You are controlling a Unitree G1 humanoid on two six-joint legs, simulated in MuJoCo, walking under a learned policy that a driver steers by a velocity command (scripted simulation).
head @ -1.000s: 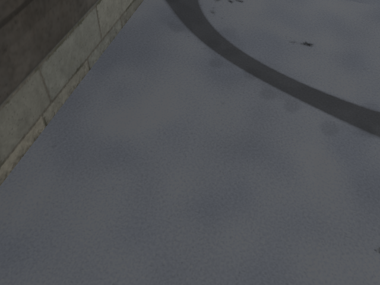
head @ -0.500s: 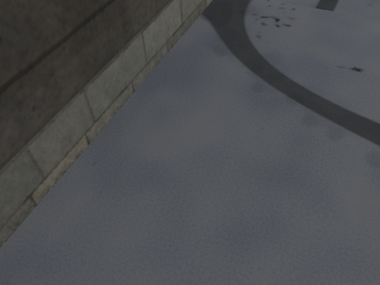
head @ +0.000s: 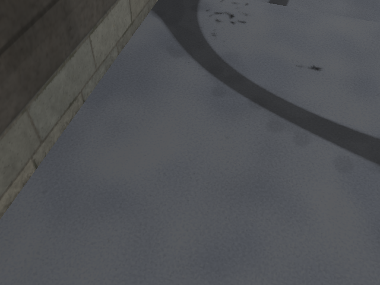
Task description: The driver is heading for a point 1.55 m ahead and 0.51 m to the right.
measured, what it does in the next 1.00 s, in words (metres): walks ahead, turning right: right foot, then left foot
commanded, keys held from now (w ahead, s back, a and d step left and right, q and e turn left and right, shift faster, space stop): w+e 0.80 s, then w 0.20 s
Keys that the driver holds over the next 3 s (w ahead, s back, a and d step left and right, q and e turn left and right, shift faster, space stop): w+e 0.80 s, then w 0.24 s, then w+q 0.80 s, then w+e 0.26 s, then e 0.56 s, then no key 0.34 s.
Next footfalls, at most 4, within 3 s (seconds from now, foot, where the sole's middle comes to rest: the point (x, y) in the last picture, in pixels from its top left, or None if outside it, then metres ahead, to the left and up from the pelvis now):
0.12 right None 0.23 -0.07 -0.77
0.70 left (191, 251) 0.60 -0.01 -0.77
1.20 right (273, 225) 0.69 -0.32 -0.77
1.72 left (243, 155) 1.02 -0.25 -0.77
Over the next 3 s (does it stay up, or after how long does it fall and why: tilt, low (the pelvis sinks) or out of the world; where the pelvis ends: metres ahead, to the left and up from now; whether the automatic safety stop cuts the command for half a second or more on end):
stays up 1.27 -0.33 0.01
